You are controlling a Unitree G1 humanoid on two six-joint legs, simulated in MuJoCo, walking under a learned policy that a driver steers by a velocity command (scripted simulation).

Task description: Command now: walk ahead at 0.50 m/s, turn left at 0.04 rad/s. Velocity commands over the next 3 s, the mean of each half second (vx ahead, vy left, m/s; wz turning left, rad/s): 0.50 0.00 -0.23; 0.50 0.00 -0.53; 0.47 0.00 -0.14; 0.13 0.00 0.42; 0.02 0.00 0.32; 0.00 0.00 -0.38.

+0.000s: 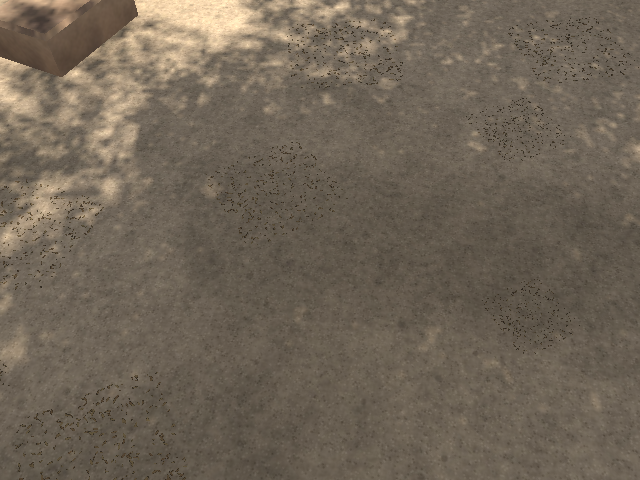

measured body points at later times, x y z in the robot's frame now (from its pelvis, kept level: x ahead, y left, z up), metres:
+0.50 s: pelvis +0.26 +0.05 +0.00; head +0.28 +0.06 +0.45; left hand +0.41 +0.27 -0.14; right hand +0.20 -0.20 -0.14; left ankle +0.20 +0.11 -0.74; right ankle +0.37 -0.12 -0.68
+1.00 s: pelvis +0.51 -0.05 +0.00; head +0.53 -0.07 +0.45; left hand +0.64 +0.20 -0.13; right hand +0.55 -0.34 -0.11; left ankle +0.70 +0.07 -0.67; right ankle +0.45 -0.06 -0.74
